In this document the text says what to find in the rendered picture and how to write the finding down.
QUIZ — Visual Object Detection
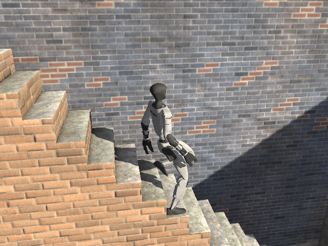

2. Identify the robot right shin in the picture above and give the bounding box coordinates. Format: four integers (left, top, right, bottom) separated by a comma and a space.
170, 179, 189, 211

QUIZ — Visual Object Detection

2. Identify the robot left shin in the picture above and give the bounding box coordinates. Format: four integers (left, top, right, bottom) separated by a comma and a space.
161, 155, 186, 167

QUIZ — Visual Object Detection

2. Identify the robot left forearm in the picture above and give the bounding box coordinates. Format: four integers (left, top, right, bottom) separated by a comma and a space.
141, 122, 149, 140

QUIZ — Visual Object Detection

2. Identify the robot shin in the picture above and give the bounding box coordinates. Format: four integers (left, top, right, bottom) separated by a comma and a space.
161, 155, 186, 167
170, 179, 189, 211

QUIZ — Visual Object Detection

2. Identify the right robot hand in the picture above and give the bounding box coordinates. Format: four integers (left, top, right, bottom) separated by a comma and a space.
184, 152, 197, 166

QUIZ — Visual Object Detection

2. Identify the left robot upper arm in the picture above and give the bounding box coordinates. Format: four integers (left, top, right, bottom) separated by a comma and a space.
141, 100, 155, 126

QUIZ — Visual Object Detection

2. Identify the robot right forearm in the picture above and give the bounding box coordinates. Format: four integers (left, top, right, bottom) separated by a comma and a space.
166, 134, 188, 156

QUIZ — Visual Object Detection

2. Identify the right robot upper arm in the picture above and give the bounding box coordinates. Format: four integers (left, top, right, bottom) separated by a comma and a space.
161, 109, 172, 140

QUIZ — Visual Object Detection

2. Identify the left robot hand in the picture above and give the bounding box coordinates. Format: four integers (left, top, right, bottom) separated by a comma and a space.
142, 139, 154, 154

